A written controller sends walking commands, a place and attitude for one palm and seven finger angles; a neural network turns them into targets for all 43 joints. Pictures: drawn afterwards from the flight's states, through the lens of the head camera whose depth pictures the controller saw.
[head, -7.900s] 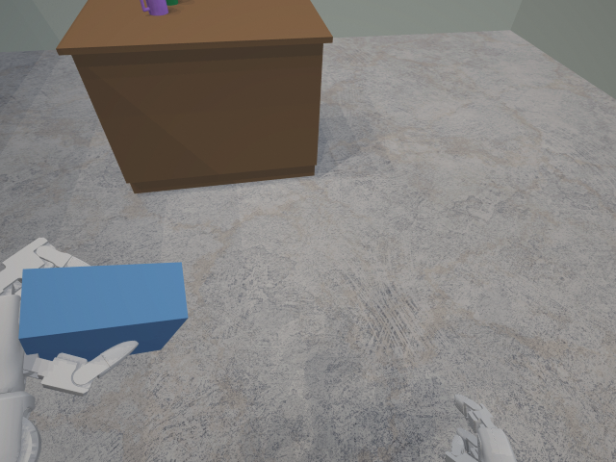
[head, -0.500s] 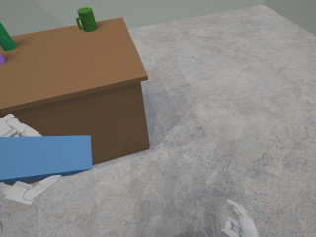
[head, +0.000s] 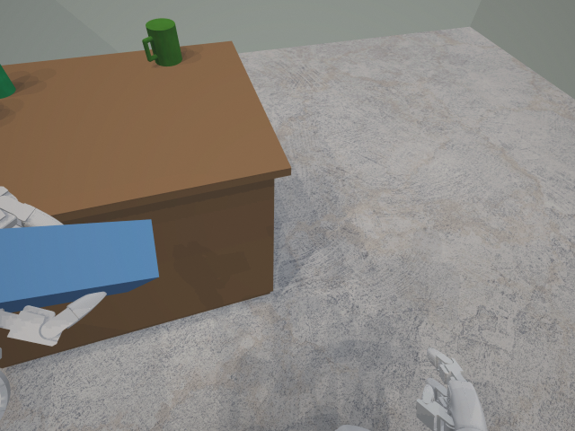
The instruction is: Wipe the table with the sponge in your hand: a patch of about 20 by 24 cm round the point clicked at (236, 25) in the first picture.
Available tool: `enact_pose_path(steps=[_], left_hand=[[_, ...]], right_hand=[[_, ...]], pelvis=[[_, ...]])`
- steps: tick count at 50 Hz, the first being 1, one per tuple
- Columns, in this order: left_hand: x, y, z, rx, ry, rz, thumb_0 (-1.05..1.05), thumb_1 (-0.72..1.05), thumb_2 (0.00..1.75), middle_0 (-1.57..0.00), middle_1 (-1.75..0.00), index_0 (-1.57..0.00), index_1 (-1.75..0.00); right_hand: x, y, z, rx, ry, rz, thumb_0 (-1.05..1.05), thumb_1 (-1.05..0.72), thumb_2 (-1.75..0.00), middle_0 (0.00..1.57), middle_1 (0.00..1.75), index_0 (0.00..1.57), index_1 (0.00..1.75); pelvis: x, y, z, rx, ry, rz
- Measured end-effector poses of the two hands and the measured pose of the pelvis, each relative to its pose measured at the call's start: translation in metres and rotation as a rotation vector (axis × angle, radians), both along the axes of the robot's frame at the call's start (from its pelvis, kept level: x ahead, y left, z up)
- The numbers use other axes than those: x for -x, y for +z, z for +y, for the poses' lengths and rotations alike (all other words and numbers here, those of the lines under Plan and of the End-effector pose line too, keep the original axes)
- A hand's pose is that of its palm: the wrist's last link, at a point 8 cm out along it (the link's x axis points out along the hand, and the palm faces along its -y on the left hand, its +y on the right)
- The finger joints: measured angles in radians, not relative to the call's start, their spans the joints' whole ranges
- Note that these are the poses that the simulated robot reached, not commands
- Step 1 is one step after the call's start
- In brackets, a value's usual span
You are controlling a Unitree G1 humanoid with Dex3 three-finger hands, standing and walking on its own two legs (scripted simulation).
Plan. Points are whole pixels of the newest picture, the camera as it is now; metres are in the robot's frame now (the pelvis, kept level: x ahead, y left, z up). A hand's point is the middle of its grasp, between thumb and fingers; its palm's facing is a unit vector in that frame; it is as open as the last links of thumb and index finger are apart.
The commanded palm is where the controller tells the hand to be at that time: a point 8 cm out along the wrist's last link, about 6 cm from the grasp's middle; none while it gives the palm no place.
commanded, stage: take the last steps up to it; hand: left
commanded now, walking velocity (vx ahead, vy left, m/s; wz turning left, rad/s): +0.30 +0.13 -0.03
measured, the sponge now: (95, 265) +0.25 +0.21 +0.16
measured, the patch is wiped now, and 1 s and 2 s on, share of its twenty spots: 0.00 0.00 0.00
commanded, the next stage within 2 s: come to a stop and stand still in 0.78 s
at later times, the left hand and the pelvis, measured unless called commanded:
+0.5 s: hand (75, 197) +0.32 +0.25 +0.18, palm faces +0.34 -0.81 -0.47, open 9.5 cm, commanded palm +0.26 +0.31 +0.19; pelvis +0.10 +0.03 +0.01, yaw +0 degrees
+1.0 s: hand (75, 147) +0.40 +0.29 +0.18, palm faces +0.37 -0.81 -0.45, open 9.5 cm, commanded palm +0.34 +0.34 +0.19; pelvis +0.17 +0.06 +0.01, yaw -2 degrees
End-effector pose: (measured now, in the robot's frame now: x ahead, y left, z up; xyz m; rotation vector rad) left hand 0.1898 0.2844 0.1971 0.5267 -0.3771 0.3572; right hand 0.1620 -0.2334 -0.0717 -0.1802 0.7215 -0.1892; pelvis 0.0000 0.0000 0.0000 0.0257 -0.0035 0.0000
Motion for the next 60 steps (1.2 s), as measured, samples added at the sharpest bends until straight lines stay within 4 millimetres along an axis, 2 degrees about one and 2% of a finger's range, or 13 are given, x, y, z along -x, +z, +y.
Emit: enact_pose_path(steps=[7,13,20,24,28,33,37,41,44,47,52,55,60], left_hand=[[-0.019,0.013,-0.018,-0.04,-0.056,0.055,0.0,-0.45,1.01,-0.81,-1.34,-0.81,-1.34],[-0.039,0.008,-0.012,-0.071,0.017,0.088,0.0,-0.45,1.01,-0.81,-1.34,-0.81,-1.34],[-0.069,-0.002,0.0,0.002,0.033,0.139,0.0,-0.45,1.01,-0.81,-1.34,-0.81,-1.34],[-0.086,0.001,0.006,-0.011,-0.02,0.13,0.0,-0.45,1.01,-0.81,-1.34,-0.81,-1.34],[-0.106,0.005,0.026,-0.039,-0.065,0.048,0.0,-0.45,1.01,-0.81,-1.34,-0.81,-1.34],[-0.136,0.003,0.052,-0.027,-0.046,0.009,0.0,-0.45,1.01,-0.81,-1.35,-0.81,-1.34],[-0.145,0.004,0.047,0.0,-0.052,0.041,0.0,-0.45,1.01,-0.81,-1.35,-0.81,-1.34],[-0.148,0.006,0.034,-0.034,-0.067,0.068,0.0,-0.45,1.01,-0.81,-1.35,-0.81,-1.34],[-0.153,0.005,0.032,-0.047,-0.048,0.085,0.0,-0.45,1.01,-0.81,-1.35,-0.81,-1.34],[-0.162,0.002,0.038,-0.005,-0.013,0.101,0.0,-0.45,1.01,-0.81,-1.35,-0.81,-1.34],[-0.177,-0.003,0.049,0.028,-0.003,0.124,0.0,-0.45,1.01,-0.81,-1.35,-0.81,-1.34],[-0.183,-0.007,0.054,0.037,-0.041,0.116,0.0,-0.45,1.01,-0.81,-1.35,-0.81,-1.34],[-0.19,-0.008,0.066,0.028,-0.081,0.095,0.0,-0.45,1.01,-0.81,-1.35,-0.81,-1.34]], right_hand=[[-0.017,-0.014,0.039,-0.112,0.052,0.025,0.01,-0.91,-0.9,0.2,0.3,0.2,0.3],[-0.033,-0.043,0.031,-0.123,0.075,0.122,0.01,-0.91,-0.9,0.21,0.3,0.2,0.3],[-0.056,-0.021,0.004,-0.023,0.046,0.163,0.01,-0.91,-0.9,0.2,0.3,0.2,0.3],[-0.075,-0.003,0.0,0.045,0.016,0.123,0.01,-0.91,-0.9,0.2,0.3,0.2,0.3],[-0.099,0.004,0.008,0.097,-0.025,0.049,0.01,-0.91,-0.9,0.2,0.3,0.2,0.3],[-0.12,0.004,0.043,0.03,-0.042,0.003,0.01,-0.91,-0.9,0.2,0.3,0.19,0.3],[-0.128,-0.001,0.071,-0.049,-0.007,-0.003,0.01,-0.91,-0.9,0.2,0.3,0.2,0.3],[-0.134,-0.016,0.086,-0.104,0.027,0.018,0.01,-0.91,-0.9,0.2,0.3,0.2,0.3],[-0.137,-0.031,0.085,-0.118,0.038,0.068,0.01,-0.91,-0.9,0.21,0.3,0.2,0.3],[-0.138,-0.033,0.079,-0.105,0.039,0.127,0.01,-0.91,-0.9,0.21,0.3,0.2,0.3],[-0.147,-0.016,0.066,-0.029,0.019,0.139,0.01,-0.91,-0.9,0.2,0.3,0.2,0.3],[-0.158,-0.006,0.061,0.032,-0.006,0.098,0.01,-0.91,-0.9,0.2,0.3,0.2,0.3],[-0.171,0.01,0.067,0.066,-0.026,0.044,0.01,-0.91,-0.9,0.2,0.3,0.2,0.3]], pelvis=[[-0.029,0.005,0.004,0.005,-0.011,0.018],[-0.053,-0.003,0.001,0.005,0.004,0.002],[-0.079,0.014,0.011,-0.02,0.008,0.014],[-0.095,0.015,0.026,-0.025,-0.003,0.012],[-0.115,0.001,0.049,0.005,-0.025,0.0],[-0.128,0.0,0.058,0.002,-0.037,-0.003],[-0.139,0.004,0.061,0.012,-0.044,0.01],[-0.15,0.0,0.057,0.003,-0.044,0.009],[-0.158,-0.003,0.056,0.016,-0.037,0.003],[-0.166,0.003,0.058,-0.001,-0.039,0.002],[-0.176,0.012,0.066,-0.011,-0.036,-0.001],[-0.182,0.007,0.076,0.016,-0.04,-0.008],[-0.183,0.006,0.084,0.013,-0.054,-0.008]])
